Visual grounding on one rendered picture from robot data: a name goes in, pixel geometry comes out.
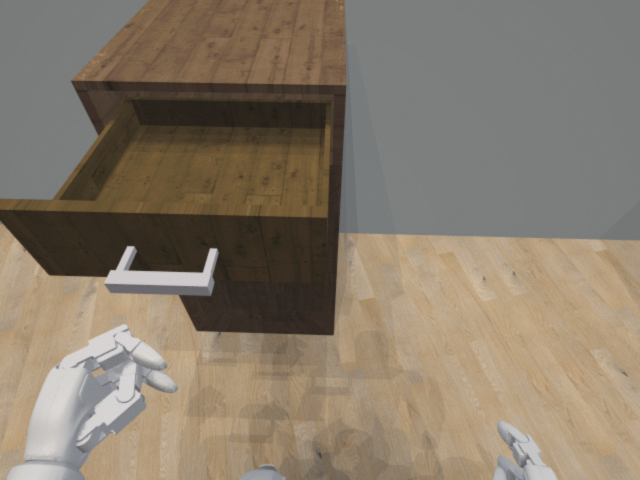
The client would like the cabinet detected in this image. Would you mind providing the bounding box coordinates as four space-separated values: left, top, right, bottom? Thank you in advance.
71 0 346 335

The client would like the handle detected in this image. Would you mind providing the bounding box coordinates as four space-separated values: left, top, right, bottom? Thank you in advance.
104 246 219 296

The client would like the left robot hand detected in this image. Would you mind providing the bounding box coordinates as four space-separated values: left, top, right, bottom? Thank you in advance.
24 324 178 470

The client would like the drawer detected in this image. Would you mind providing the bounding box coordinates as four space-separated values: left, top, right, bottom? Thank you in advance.
0 97 332 283

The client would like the left robot forearm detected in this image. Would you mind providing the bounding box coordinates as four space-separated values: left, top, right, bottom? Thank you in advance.
6 460 85 480

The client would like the left robot shin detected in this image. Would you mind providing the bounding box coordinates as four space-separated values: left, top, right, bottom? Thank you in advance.
258 464 278 473

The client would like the right robot hand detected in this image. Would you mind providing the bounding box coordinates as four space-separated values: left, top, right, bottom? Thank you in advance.
493 420 558 480

